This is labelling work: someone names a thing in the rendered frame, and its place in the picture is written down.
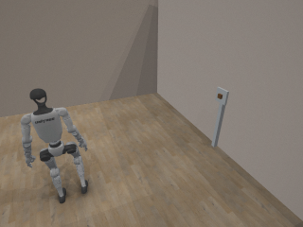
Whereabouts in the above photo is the robot left shin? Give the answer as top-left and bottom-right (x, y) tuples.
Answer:
(49, 170), (63, 197)

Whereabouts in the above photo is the right robot forearm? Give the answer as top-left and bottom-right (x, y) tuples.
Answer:
(71, 125), (84, 143)

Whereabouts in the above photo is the left robot hand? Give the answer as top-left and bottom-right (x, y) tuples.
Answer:
(25, 155), (36, 168)

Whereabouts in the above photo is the left robot upper arm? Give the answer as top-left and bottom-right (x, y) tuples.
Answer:
(20, 113), (32, 144)

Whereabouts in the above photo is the right robot hand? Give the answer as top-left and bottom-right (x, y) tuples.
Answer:
(78, 140), (88, 151)

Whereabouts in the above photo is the panel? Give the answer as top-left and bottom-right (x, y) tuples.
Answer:
(211, 87), (229, 148)

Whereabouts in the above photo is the robot right shin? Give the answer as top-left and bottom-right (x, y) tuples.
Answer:
(76, 156), (86, 187)

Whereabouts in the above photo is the robot shin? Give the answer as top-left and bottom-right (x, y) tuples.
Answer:
(76, 156), (86, 187)
(49, 170), (63, 197)

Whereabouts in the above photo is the right robot upper arm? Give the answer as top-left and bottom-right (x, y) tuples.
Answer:
(55, 107), (75, 133)

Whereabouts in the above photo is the left robot forearm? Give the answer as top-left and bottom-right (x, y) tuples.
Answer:
(22, 136), (32, 158)

